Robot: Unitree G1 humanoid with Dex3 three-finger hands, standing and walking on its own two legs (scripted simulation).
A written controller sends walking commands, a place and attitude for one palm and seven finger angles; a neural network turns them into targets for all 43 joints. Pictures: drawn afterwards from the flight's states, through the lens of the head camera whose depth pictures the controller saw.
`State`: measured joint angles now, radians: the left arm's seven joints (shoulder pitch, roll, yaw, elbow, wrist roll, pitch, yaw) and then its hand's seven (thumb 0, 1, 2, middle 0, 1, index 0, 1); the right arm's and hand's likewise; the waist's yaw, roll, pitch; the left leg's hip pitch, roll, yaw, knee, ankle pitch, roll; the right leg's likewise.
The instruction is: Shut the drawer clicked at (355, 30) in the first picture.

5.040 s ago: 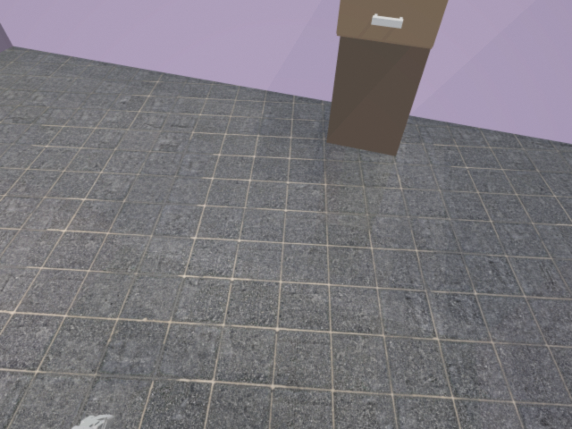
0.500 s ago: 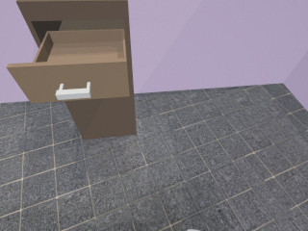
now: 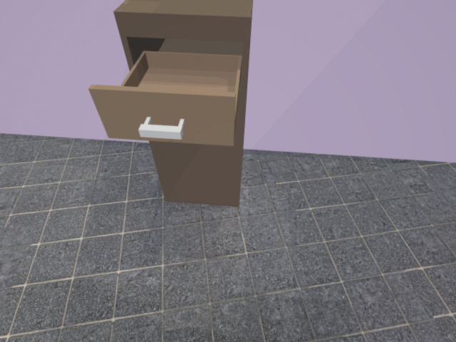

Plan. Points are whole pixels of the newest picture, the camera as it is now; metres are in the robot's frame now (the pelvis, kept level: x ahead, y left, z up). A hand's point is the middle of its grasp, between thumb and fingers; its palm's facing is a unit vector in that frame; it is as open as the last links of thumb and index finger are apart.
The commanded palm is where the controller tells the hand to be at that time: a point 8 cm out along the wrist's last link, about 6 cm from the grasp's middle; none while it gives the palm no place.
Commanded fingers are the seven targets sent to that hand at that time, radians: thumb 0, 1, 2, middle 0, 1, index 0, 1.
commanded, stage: take the last steps up to it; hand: left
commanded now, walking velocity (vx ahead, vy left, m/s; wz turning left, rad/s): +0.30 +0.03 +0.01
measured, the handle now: (163, 126) +0.59 +0.23 +0.03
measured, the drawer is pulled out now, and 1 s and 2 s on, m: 0.30 0.30 0.30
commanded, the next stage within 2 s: come to a stop and stand still in 0.86 s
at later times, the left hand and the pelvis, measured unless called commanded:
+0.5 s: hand (146, 314) +0.20 +0.20 -0.17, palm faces -0.03 -0.98 -0.19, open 7.4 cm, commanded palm none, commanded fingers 0.00 0.90 0.90 -0.20 -0.30 -0.20 -0.30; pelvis +0.11 +0.02 -0.01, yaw -2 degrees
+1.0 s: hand (159, 303) +0.23 +0.18 -0.18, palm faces +0.09 -0.98 -0.16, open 7.3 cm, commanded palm none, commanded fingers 0.00 0.90 0.90 -0.20 -0.30 -0.20 -0.30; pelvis +0.25 +0.01 +0.00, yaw -1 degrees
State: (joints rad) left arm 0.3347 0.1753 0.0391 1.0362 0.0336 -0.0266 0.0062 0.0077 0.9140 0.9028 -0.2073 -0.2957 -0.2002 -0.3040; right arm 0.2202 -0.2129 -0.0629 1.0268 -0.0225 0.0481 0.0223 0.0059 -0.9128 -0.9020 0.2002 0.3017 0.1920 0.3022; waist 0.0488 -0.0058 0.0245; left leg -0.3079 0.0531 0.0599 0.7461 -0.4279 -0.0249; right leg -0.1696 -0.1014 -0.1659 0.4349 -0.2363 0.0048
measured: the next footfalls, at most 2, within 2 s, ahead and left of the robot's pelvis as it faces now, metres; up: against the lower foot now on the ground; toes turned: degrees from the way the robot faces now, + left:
left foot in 0.08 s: +0.04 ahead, +0.14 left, +0.00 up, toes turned +6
right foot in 0.56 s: +0.27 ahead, -0.10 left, +0.00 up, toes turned -10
